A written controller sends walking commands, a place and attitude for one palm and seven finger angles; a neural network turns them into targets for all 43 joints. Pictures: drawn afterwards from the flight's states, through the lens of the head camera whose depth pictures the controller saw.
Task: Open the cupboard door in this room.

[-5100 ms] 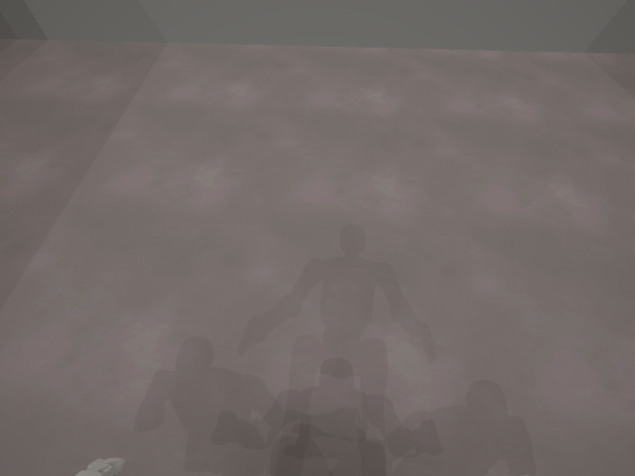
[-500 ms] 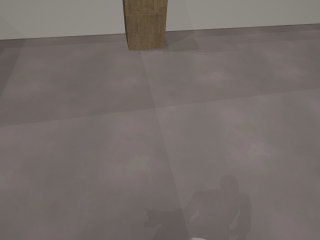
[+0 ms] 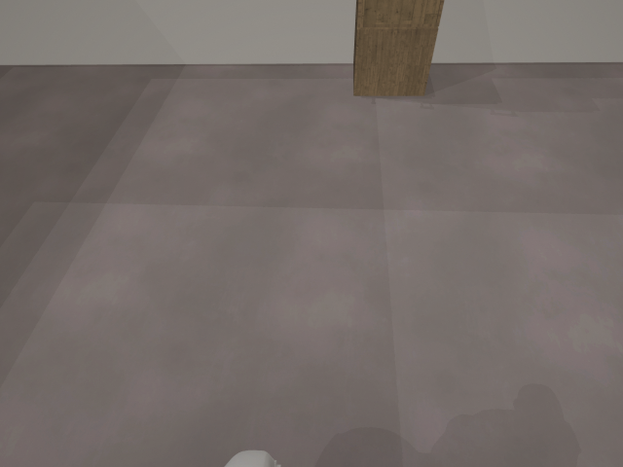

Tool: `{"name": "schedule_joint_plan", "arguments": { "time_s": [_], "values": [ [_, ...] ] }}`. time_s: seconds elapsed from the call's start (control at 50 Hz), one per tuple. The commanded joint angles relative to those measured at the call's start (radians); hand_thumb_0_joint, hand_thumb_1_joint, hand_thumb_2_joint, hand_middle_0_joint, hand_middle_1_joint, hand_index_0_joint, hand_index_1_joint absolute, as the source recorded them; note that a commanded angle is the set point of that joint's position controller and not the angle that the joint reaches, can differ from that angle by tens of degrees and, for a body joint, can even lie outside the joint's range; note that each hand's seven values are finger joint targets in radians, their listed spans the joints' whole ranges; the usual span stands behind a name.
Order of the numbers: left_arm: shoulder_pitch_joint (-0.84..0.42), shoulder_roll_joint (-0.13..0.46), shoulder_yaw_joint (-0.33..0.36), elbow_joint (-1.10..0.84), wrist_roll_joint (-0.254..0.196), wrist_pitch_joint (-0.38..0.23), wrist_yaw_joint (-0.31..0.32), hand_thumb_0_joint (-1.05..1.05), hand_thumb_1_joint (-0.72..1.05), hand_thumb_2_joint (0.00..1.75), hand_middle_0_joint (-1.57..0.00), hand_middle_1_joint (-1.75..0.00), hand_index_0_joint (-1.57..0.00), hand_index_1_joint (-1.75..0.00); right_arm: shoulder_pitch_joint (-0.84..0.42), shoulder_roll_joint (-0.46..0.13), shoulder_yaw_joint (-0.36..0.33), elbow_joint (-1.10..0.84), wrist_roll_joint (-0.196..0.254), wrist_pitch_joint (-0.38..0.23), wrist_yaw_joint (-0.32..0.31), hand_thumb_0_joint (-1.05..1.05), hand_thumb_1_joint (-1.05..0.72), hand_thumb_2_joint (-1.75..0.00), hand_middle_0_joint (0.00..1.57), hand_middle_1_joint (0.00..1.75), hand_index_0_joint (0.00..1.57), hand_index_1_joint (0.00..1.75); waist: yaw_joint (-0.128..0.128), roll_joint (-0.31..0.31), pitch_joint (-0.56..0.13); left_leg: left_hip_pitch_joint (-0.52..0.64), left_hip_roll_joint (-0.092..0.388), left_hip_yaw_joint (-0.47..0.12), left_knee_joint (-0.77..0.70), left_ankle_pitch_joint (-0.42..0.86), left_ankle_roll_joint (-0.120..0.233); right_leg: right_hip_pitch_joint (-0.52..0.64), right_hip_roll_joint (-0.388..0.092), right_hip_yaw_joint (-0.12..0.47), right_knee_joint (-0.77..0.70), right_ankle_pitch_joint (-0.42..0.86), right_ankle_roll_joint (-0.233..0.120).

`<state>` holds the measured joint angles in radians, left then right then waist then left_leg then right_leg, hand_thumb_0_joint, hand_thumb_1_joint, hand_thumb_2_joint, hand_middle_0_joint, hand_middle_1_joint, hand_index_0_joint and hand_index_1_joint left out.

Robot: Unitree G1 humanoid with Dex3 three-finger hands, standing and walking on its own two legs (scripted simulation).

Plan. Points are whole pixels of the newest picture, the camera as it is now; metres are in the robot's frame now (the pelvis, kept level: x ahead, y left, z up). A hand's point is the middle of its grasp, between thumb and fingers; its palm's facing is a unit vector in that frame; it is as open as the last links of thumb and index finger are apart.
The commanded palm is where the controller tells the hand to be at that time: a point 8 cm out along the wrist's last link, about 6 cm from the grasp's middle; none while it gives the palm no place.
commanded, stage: stand and wait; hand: left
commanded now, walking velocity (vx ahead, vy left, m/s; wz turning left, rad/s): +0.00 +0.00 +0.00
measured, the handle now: out of the picture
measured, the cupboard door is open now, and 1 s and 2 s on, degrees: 0 0 0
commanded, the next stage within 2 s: turn or walk to find it in 0.52 s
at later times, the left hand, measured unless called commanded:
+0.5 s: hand out of the picture -0.01 +0.21 -0.17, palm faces +0.07 -0.97 -0.21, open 7.3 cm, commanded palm none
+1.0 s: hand out of the picture +0.01 +0.24 -0.18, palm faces +0.18 -0.95 -0.25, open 7.3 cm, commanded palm none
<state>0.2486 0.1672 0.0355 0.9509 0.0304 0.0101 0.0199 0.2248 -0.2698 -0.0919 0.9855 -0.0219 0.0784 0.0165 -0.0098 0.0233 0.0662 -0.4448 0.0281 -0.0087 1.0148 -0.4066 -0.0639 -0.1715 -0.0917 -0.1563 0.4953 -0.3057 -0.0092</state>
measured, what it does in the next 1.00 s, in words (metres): steps on the spot: left foot, then right foot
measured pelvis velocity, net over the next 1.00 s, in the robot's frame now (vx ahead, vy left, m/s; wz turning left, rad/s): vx -0.03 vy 0.03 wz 0.17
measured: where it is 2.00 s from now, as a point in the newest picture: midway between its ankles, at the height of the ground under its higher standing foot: outside the picture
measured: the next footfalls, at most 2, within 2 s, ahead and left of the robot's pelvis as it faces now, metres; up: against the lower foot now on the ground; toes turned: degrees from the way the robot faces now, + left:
left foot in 0.14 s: +0.02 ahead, +0.16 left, +0.00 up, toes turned +5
right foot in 0.40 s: +0.04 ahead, -0.10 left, +0.00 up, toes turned -3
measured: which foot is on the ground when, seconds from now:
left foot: up 0.00-0.12, down 0.14-1.00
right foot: down 0.00-0.14, up 0.16-0.38, down 0.40-0.88, up 0.90-1.00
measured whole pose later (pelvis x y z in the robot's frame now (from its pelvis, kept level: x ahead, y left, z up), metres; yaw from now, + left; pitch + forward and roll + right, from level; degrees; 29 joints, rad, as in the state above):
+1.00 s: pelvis -0.03 +0.03 -0.01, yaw +10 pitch +0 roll +0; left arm 0.16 0.22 0.06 1.01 0.01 0.05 0.02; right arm 0.30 -0.16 -0.04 1.03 -0.03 0.02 -0.01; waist -0.04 0.00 0.06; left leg -0.31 -0.03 -0.07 0.57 -0.26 0.01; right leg -0.35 -0.05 -0.06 0.85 -0.50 0.03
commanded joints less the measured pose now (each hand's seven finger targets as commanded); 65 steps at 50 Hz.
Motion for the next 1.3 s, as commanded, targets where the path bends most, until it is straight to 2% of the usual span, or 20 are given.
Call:
{"name": "schedule_joint_plan", "arguments": {
  "time_s": [0.0, 0.08, 0.12, 0.16, 0.34, 0.38, 0.44, 0.52, 0.6, 0.78, 0.82, 0.86, 0.88, 0.92, 1.02, 1.08, 1.12, 1.14, 1.2, 1.28],
  "values": [
    [0.083, 0.233, 0.051, -0.016, 0.006, -0.019, 0.013, 0.0, 0.9, 0.9, -0.2, -0.3, -0.2, -0.3, -0.1, -0.001, 0.025, -0.081, 0.012, -0.038, -0.01, 0.0, -0.9, -0.9, 0.2, 0.3, 0.2, 0.3, 0.061, -0.238, -0.065, 0.022, -0.019, 0.063, -0.246, -0.051, 0.005, 0.114, -0.226, 0.16, -0.078, 0.64, -0.135],
    [0.049, 0.216, 0.039, 0.018, -0.011, -0.011, 0.014, 0.0, 0.9, 0.9, -0.2, -0.3, -0.2, -0.3, -0.009, -0.023, 0.033, -0.026, 0.013, -0.06, -0.018, 0.0, -0.9, -0.9, 0.2, 0.3, 0.2, 0.3, 0.006, -0.205, -0.116, 0.297, -0.015, 0.085, -0.623, 0.244, 0.028, 0.03, -0.161, 0.113, 0.039, 0.54, -0.044],
    [0.084, 0.123, 0.018, 0.001, -0.019, -0.002, 0.01, 0.0, 0.9, 0.9, -0.2, -0.3, -0.2, -0.3, 0.02, -0.146, 0.014, -0.014, 0.003, -0.078, -0.024, 0.0, -0.9, -0.9, 0.2, 0.3, 0.2, 0.3, 0.005, 0.156, -0.166, 0.503, 0.268, -0.189, -0.614, 0.712, 0.148, -0.214, -0.037, 0.033, 0.204, 0.001, 0.05],
    [0.003, 0.115, 0.005, 0.014, -0.02, 0.014, 0.017, 0.0, 0.9, 0.9, -0.2, -0.3, -0.2, -0.3, 0.018, -0.131, 0.021, 0.011, 0.003, -0.08, -0.046, 0.0, -0.9, -0.9, 0.2, 0.3, 0.2, 0.3, -0.026, 0.244, -0.118, 0.384, 0.308, -0.207, -0.675, 0.816, 0.239, -0.216, -0.01, 0.115, 0.401, -0.283, 0.061],
    [0.119, 0.09, -0.013, 0.126, -0.015, -0.003, 0.003, 0.0, 0.9, 0.9, -0.2, -0.3, -0.2, -0.3, -0.079, -0.054, 0.037, 0.035, 0.014, -0.083, -0.048, 0.0, -0.9, -0.9, 0.2, 0.3, 0.2, 0.3, 0.046, 0.073, -0.068, 0.272, 0.148, -0.059, -0.619, 0.466, 0.143, 0.003, 0.003, 0.09, -0.06, 0.103, 0.06],
    [0.09, 0.139, -0.013, 0.128, -0.011, -0.018, 0.009, 0.0, 0.9, 0.9, -0.2, -0.3, -0.2, -0.3, -0.044, -0.002, 0.044, 0.043, 0.024, -0.082, -0.04, 0.0, -0.9, -0.9, 0.2, 0.3, 0.2, 0.3, 0.015, -0.049, -0.043, 0.232, 0.073, -0.015, -0.593, 0.283, 0.08, 0.014, -0.083, 0.2, -0.134, 0.238, 0.023],
    [0.034, 0.145, -0.012, 0.124, -0.011, -0.022, 0.006, 0.0, 0.9, 0.9, -0.2, -0.3, -0.2, -0.3, -0.016, 0.016, 0.048, 0.061, 0.013, -0.071, -0.039, 0.0, -0.9, -0.9, 0.2, 0.3, 0.2, 0.3, -0.003, -0.206, 0.01, 0.29, 0.038, 0.016, -0.598, 0.201, 0.06, -0.123, -0.094, 0.227, -0.171, 0.111, -0.008],
    [0.037, 0.121, -0.012, 0.128, -0.018, -0.019, 0.009, 0.0, 0.9, 0.9, -0.2, -0.3, -0.2, -0.3, 0.025, 0.012, 0.061, 0.097, 0.011, -0.087, -0.039, 0.0, -0.9, -0.9, 0.2, 0.3, 0.2, 0.3, 0.009, -0.056, 0.01, 0.264, 0.069, -0.014, -0.657, 0.29, 0.072, -0.062, -0.049, 0.169, -0.138, 0.122, 0.012],
    [0.045, 0.137, 0.007, 0.123, -0.022, -0.011, 0.014, 0.0, 0.9, 0.9, -0.2, -0.3, -0.2, -0.3, 0.027, 0.001, 0.06, 0.092, 0.01, -0.082, -0.039, 0.0, -0.9, -0.9, 0.2, 0.3, 0.2, 0.3, 0.026, -0.018, -0.006, 0.198, 0.064, -0.022, -0.619, 0.315, 0.07, -0.008, -0.069, 0.145, -0.094, 0.152, 0.009],
    [-0.029, 0.182, 0.046, 0.039, -0.014, 0.007, 0.015, 0.0, 0.9, 0.9, -0.2, -0.3, -0.2, -0.3, 0.091, 0.0, 0.033, 0.043, 0.003, -0.055, -0.029, 0.0, -0.9, -0.9, 0.2, 0.3, 0.2, 0.3, 0.006, -0.104, -0.046, 0.124, 0.032, -0.015, -0.438, 0.218, 0.063, -0.068, -0.184, 0.143, -0.094, 0.013, -0.049],
    [-0.061, 0.167, 0.047, 0.016, -0.015, 0.014, 0.013, 0.0, 0.9, 0.9, -0.2, -0.3, -0.2, -0.3, 0.108, -0.015, 0.029, 0.031, -0.001, -0.056, -0.025, 0.0, -0.9, -0.9, 0.2, 0.3, 0.2, 0.3, -0.003, -0.017, -0.026, 0.096, 0.061, -0.1, -0.517, 0.242, 0.085, -0.098, -0.125, 0.08, -0.004, -0.045, -0.015],
    [-0.058, 0.123, 0.042, -0.002, -0.021, 0.017, 0.01, 0.0, 0.9, 0.9, -0.2, -0.3, -0.2, -0.3, 0.105, -0.077, 0.018, 0.01, -0.006, -0.064, -0.029, 0.0, -0.9, -0.9, 0.2, 0.3, 0.2, 0.3, -0.006, 0.184, -0.012, 0.077, 0.163, -0.326, -0.691, 0.275, 0.151, -0.134, 0.012, 0.011, 0.207, -0.071, 0.045],
    [-0.084, 0.116, 0.038, -0.02, -0.018, 0.017, 0.01, 0.0, 0.9, 0.9, -0.2, -0.3, -0.2, -0.3, 0.122, -0.095, 0.011, 0.005, -0.004, -0.071, -0.035, 0.0, -0.9, -0.9, 0.2, 0.3, 0.2, 0.3, -0.017, 0.234, -0.015, 0.112, 0.211, -0.426, -0.735, 0.349, 0.207, -0.186, 0.043, 0.044, 0.332, -0.165, 0.047],
    [-0.102, 0.106, 0.037, -0.038, -0.019, 0.014, 0.01, 0.0, 0.9, 0.9, -0.2, -0.3, -0.2, -0.3, 0.132, -0.104, 0.006, 0.005, -0.006, -0.075, -0.046, 0.0, -0.9, -0.9, 0.2, 0.3, 0.2, 0.3, -0.022, 0.214, -0.068, 0.224, 0.236, -0.46, -0.702, 0.505, 0.268, -0.276, 0.042, 0.129, 0.456, -0.252, 0.037],
    [-0.087, 0.09, 0.027, -0.05, -0.033, 0.002, 0.006, 0.0, 0.9, 0.9, -0.2, -0.3, -0.2, -0.3, 0.103, -0.117, -0.002, -0.025, -0.009, -0.066, -0.047, 0.0, -0.9, -0.9, 0.2, 0.3, 0.2, 0.3, -0.013, 0.124, -0.143, 0.297, 0.169, -0.396, -0.62, 0.693, 0.248, -0.187, 0.082, 0.139, 0.226, -0.174, 0.047],
    [0.023, 0.13, 0.037, -0.033, -0.031, -0.008, 0.012, 0.0, 0.9, 0.9, -0.2, -0.3, -0.2, -0.3, 0.056, -0.104, -0.007, -0.054, 0.003, -0.058, -0.035, 0.0, -0.9, -0.9, 0.2, 0.3, 0.2, 0.3, 0.035, 0.075, -0.165, 0.144, 0.08, -0.332, -0.549, 0.491, 0.154, 0.085, 0.063, 0.137, -0.128, 0.093, 0.046],
    [0.026, 0.272, 0.064, -0.054, -0.007, -0.014, 0.02, 0.0, 0.9, 0.9, -0.2, -0.3, -0.2, -0.3, 0.018, -0.019, 0.001, -0.105, 0.006, -0.057, -0.023, 0.0, -0.9, -0.9, 0.2, 0.3, 0.2, 0.3, 0.053, -0.302, -0.076, -0.169, -0.105, -0.059, -0.23, -0.091, 0.034, 0.159, -0.336, 0.494, -0.243, 0.117, -0.11],
    [0.001, 0.251, 0.061, -0.069, -0.014, -0.016, 0.019, 0.0, 0.9, 0.9, -0.2, -0.3, -0.2, -0.3, -0.002, -0.067, -0.015, -0.096, -0.008, -0.039, -0.022, 0.0, -0.9, -0.9, 0.2, 0.3, 0.2, 0.3, 0.05, -0.265, -0.041, -0.13, -0.055, -0.095, -0.052, -0.13, 0.037, -0.005, -0.37, 0.491, -0.272, 0.067, -0.149],
    [-0.125, 0.183, 0.04, -0.097, -0.01, -0.014, 0.016, 0.0, 0.9, 0.9, -0.2, -0.3, -0.2, -0.3, 0.02, -0.04, -0.014, -0.053, -0.007, -0.016, -0.004, 0.0, -0.9, -0.9, 0.2, 0.3, 0.2, 0.3, -0.027, -0.143, 0.075, -0.111, -0.017, -0.067, 0.173, 0.014, 0.029, -0.145, -0.23, 0.281, -0.257, 0.073, -0.111],
    [-0.032, 0.162, 0.029, -0.068, -0.008, -0.029, 0.015, 0.0, 0.9, 0.9, -0.2, -0.3, -0.2, -0.3, 0.003, -0.034, 0.001, -0.047, -0.001, -0.022, -0.007, 0.0, -0.9, -0.9, 0.2, 0.3, 0.2, 0.3, 0.003, -0.174, 0.0, -0.094, -0.011, -0.033, 0.131, 0.064, 0.004, -0.01, -0.19, 0.195, -0.194, 0.34, -0.114]
  ]
}}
